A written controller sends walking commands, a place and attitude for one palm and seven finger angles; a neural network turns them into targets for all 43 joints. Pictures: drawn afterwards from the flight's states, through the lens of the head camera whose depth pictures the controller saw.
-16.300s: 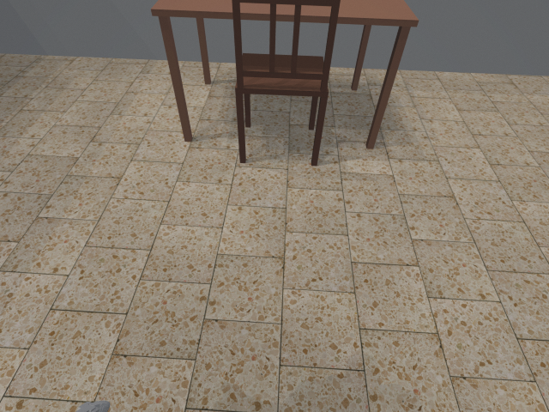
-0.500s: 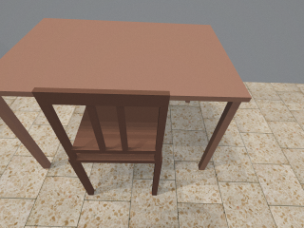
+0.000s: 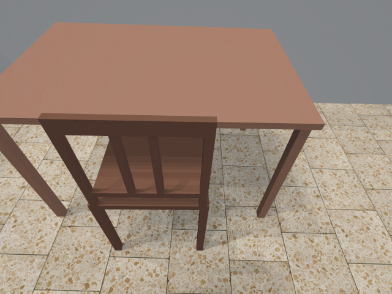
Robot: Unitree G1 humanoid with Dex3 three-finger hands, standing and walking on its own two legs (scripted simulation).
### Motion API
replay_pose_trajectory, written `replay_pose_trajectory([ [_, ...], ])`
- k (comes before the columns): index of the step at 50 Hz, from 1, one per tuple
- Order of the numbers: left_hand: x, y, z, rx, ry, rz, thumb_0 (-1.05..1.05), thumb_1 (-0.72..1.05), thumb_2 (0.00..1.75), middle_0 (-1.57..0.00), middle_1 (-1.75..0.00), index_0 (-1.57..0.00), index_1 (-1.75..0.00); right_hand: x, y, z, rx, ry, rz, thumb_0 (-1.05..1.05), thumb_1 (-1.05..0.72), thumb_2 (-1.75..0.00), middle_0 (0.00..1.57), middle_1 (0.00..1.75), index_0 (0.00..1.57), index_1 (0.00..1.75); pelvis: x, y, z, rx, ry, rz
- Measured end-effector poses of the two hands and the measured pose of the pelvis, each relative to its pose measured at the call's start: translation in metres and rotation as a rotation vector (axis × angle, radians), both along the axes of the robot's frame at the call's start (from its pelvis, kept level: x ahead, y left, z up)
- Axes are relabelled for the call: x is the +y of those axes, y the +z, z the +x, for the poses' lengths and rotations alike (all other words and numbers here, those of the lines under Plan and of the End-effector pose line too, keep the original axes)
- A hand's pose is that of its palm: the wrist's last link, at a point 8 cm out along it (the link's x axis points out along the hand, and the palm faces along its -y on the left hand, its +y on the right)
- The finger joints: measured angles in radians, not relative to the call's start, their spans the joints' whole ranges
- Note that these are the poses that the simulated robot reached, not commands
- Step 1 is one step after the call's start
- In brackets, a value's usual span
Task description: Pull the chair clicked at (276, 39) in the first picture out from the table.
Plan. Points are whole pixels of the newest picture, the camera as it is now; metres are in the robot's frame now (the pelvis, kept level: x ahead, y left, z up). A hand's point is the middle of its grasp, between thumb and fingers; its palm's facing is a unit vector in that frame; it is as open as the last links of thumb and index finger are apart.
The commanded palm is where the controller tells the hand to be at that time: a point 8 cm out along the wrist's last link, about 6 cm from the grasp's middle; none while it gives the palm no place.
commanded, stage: look again from close up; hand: left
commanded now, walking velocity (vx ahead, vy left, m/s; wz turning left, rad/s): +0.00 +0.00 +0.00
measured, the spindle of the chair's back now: (123, 166) +0.47 +0.25 -0.09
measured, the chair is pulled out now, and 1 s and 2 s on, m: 0.00 0.00 0.00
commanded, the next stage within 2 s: none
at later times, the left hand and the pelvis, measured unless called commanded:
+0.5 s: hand out of the picture -0.02 +0.14 -0.18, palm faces +0.05 -0.99 -0.15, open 7.4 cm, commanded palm none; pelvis +0.00 -0.01 +0.00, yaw +0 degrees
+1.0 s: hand out of the picture -0.03 +0.12 -0.18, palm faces +0.06 -0.99 -0.14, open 7.4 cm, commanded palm none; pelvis +0.01 -0.02 +0.00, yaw +0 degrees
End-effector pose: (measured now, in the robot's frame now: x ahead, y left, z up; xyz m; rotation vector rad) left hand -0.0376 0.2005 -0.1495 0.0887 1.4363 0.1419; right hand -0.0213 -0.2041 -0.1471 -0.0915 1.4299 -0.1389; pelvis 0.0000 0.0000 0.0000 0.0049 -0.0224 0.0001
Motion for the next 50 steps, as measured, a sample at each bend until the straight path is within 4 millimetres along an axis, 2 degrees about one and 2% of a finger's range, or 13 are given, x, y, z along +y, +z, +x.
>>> replay_pose_trajectory([
  [26, -0.015, 0.001, 0.008, -0.016, 0.003, 0.0, 0.01, 0.91, 0.9, -0.2, -0.3, -0.2, -0.3, -0.014, 0.0, 0.005, 0.0, 0.003, -0.001, 0.0, -0.91, -0.9, 0.2, 0.3, 0.2, 0.3, -0.014, 0.0, 0.005, 0.002, 0.002, 0.0],
  [50, -0.027, 0.002, 0.002, 0.0, 0.014, -0.003, 0.01, 0.91, 0.9, -0.2, -0.3, -0.2, -0.3, -0.022, -0.001, 0.006, 0.01, 0.006, 0.005, 0.0, -0.91, -0.9, 0.2, 0.3, 0.2, 0.3, -0.025, 0.001, 0.007, 0.008, 0.006, 0.0],
])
